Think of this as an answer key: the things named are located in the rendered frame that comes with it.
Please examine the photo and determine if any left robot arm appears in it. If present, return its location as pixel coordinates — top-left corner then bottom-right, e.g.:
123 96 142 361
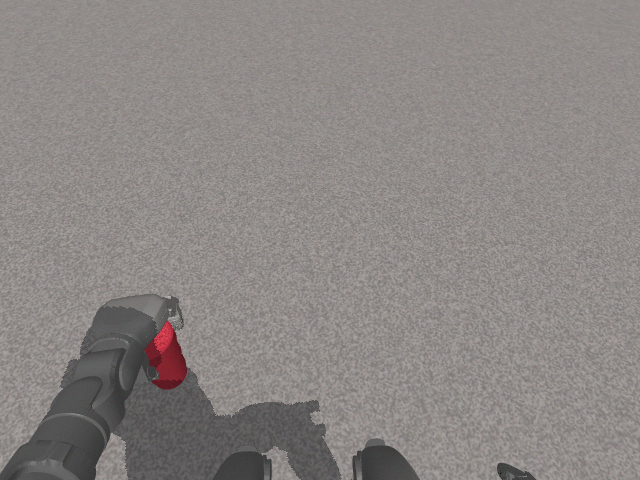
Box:
0 334 144 480

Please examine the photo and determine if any left robot hand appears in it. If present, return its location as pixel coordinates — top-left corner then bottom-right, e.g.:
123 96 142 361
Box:
92 294 184 384

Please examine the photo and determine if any cup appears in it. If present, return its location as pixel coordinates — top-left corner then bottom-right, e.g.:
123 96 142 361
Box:
144 320 187 390

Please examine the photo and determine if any right robot hand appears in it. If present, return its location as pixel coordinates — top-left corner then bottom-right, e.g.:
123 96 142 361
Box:
497 463 536 480

